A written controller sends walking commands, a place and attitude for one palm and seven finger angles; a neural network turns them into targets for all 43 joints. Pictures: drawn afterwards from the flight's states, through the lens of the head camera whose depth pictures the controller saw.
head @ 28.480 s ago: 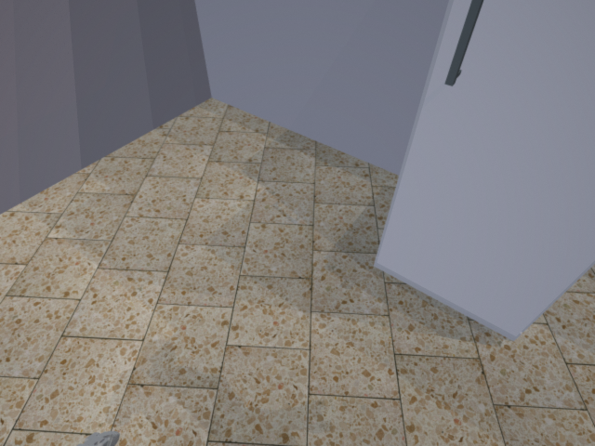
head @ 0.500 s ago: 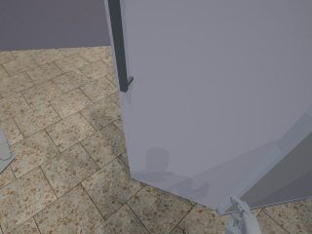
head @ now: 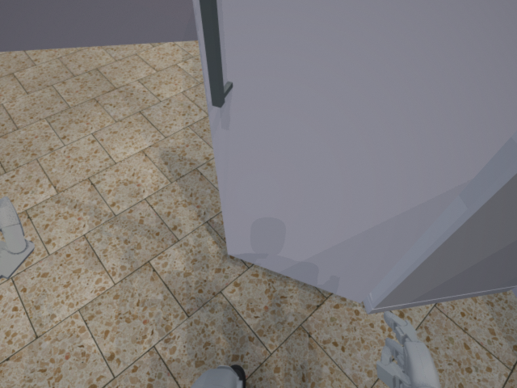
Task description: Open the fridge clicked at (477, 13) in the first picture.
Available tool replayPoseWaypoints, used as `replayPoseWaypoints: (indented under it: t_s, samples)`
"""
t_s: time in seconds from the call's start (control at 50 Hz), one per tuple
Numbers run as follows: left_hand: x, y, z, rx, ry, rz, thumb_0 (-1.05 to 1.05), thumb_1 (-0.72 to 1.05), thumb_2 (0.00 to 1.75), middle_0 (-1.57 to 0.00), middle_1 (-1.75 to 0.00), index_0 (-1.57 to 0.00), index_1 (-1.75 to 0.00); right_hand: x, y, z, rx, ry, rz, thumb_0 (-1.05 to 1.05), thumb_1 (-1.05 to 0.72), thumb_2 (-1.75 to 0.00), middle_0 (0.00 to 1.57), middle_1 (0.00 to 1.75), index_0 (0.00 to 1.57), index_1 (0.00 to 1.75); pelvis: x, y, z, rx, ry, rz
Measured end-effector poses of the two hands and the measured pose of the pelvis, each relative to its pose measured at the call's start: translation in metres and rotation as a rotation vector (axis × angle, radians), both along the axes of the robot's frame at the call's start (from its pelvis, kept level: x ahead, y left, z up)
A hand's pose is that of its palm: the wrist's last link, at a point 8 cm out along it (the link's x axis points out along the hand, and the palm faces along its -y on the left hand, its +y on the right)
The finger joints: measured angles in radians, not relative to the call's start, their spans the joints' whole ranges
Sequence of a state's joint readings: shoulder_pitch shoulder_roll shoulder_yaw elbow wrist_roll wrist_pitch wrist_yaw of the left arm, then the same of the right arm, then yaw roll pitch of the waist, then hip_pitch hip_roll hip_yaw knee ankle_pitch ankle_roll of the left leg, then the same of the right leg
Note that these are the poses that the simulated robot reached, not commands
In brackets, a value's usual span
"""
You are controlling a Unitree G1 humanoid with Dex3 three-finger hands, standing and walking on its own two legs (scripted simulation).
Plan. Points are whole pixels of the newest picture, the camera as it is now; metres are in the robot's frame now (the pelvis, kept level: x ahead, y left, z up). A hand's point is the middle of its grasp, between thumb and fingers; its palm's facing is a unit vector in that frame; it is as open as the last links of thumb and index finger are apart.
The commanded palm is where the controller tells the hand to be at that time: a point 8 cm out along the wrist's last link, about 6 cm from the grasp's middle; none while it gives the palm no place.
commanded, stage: step back with the hand held close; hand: left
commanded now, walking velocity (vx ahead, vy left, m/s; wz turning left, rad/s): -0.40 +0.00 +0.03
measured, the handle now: (217, 24) +0.57 +0.15 +0.24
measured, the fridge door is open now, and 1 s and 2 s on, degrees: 60 60 60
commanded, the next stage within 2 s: stop stepping back and stand still in 0.22 s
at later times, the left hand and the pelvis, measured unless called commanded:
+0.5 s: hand out of the picture +0.08 +0.30 +0.18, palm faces +0.39 -0.78 -0.49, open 7.4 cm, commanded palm +0.03 +0.33 +0.18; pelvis -0.11 +0.03 +0.01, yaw +0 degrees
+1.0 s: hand out of the picture +0.02 +0.32 +0.18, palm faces +0.44 -0.75 -0.50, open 7.4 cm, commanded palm -0.03 +0.35 +0.18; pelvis -0.16 +0.05 +0.00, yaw +2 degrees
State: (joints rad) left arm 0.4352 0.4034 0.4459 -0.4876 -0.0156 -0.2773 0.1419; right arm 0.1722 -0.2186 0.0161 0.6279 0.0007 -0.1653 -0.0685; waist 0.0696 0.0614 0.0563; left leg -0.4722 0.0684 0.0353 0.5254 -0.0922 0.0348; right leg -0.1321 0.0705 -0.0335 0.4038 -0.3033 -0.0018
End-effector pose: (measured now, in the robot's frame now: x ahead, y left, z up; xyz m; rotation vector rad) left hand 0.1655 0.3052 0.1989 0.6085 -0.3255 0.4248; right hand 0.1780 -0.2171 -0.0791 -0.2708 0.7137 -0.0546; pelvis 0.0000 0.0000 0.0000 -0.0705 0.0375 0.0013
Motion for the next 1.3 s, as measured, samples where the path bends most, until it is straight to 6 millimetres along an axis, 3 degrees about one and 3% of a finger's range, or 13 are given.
replayPoseWaypoints:
  t_s: [0.12,0.18,0.26,0.46,0.56,0.62,0.78,0.88,0.94,1.06,1.14,1.22,1.3]
  samples:
    - [-0.004,-0.017,-0.015,-0.057,0.049,-0.130,0.02,0.89,0.90,-0.21,-0.31,-0.21,-0.30,-0.020,-0.008,0.014,-0.001,-0.028,-0.094,0.01,-0.90,-0.89,0.21,0.30,0.20,0.30,-0.016,0.002,0.000,0.030,-0.011,-0.031]
    - [-0.009,-0.008,-0.017,-0.048,0.050,-0.159,0.02,0.89,0.90,-0.22,-0.31,-0.21,-0.30,-0.032,-0.010,0.025,-0.050,-0.042,-0.122,0.01,-0.90,-0.89,0.21,0.30,0.20,0.30,-0.022,0.010,-0.001,0.039,0.003,-0.028]
    - [-0.020,0.011,-0.016,-0.036,0.061,-0.154,0.02,0.89,0.90,-0.22,-0.31,-0.21,-0.30,-0.052,-0.004,0.038,-0.091,-0.041,-0.118,0.01,-0.91,-0.89,0.20,0.30,0.20,0.29,-0.048,0.020,0.005,0.044,-0.013,-0.033]
    - [-0.112,0.027,-0.003,-0.047,0.100,-0.090,0.02,0.89,0.90,-0.21,-0.31,-0.21,-0.30,-0.124,0.024,0.038,-0.035,-0.031,-0.070,0.01,-0.90,-0.89,0.20,0.30,0.20,0.30,-0.102,0.029,0.015,0.004,-0.005,-0.009]
    - [-0.154,0.030,-0.007,-0.079,0.075,-0.014,0.02,0.89,0.90,-0.21,-0.31,-0.21,-0.30,-0.153,0.025,0.020,-0.023,-0.015,-0.039,0.01,-0.90,-0.89,0.21,0.30,0.20,0.30,-0.132,0.029,0.006,0.043,-0.028,-0.004]
    - [-0.170,0.037,-0.010,-0.144,0.021,0.010,0.02,0.89,0.90,-0.21,-0.31,-0.21,-0.30,-0.173,0.023,0.018,-0.030,0.011,-0.063,0.01,-0.90,-0.89,0.21,0.30,0.21,0.30,-0.137,0.033,0.008,0.052,-0.041,-0.006]
    - [-0.163,0.062,-0.034,-0.240,-0.056,0.047,0.02,0.89,0.90,-0.21,-0.31,-0.20,-0.30,-0.198,0.024,0.018,-0.090,-0.029,-0.108,0.01,-0.90,-0.89,0.21,0.30,0.20,0.30,-0.157,0.052,-0.004,0.065,-0.065,0.028]
    - [-0.167,0.050,-0.009,-0.111,-0.006,-0.036,0.02,0.89,0.90,-0.21,-0.31,-0.20,-0.30,-0.212,0.041,0.023,-0.018,-0.044,-0.099,0.01,-0.91,-0.89,0.20,0.30,0.20,0.30,-0.163,0.050,0.006,0.055,-0.071,0.034]
    - [-0.178,0.043,0.005,-0.001,-0.004,-0.055,0.02,0.89,0.90,-0.21,-0.31,-0.20,-0.30,-0.214,0.046,0.014,0.012,-0.015,-0.073,0.01,-0.90,-0.89,0.20,0.30,0.20,0.30,-0.160,0.046,0.003,0.056,-0.058,0.038]
    - [-0.186,0.058,-0.007,-0.045,-0.004,0.020,0.01,0.89,0.90,-0.21,-0.31,-0.21,-0.30,-0.203,0.041,-0.004,-0.015,0.073,-0.047,0.01,-0.90,-0.89,0.21,0.30,0.20,0.30,-0.155,0.051,-0.003,0.059,-0.065,0.036]
    - [-0.172,0.074,-0.034,-0.134,0.011,0.065,0.01,0.89,0.90,-0.21,-0.31,-0.21,-0.30,-0.186,0.041,-0.004,-0.046,0.026,-0.031,0.01,-0.90,-0.89,0.21,0.30,0.20,0.30,-0.146,0.063,-0.010,0.047,-0.062,0.049]
    - [-0.140,0.072,-0.141,-0.346,0.476,0.100,0.01,0.90,0.90,-0.20,-0.30,-0.19,-0.30,-0.184,0.040,-0.019,-0.021,0.092,-0.022,0.01,-0.90,-0.89,0.20,0.30,0.20,0.30,-0.150,0.069,-0.011,0.056,-0.042,0.083]
    - [-0.158,0.019,-0.245,-0.526,0.942,0.050,0.01,0.91,0.90,-0.19,-0.30,-0.19,-0.29,-0.199,0.040,-0.026,-0.013,0.180,-0.020,0.01,-0.91,-0.89,0.20,0.30,0.20,0.30,-0.154,0.062,-0.006,0.057,-0.041,0.089]
